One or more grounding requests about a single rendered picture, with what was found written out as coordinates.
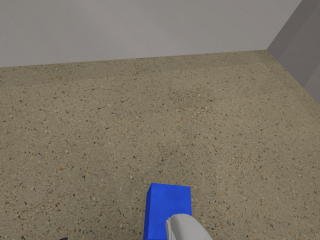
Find robot right thigh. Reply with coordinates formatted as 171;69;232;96
165;213;213;240

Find carton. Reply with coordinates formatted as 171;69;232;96
143;183;192;240

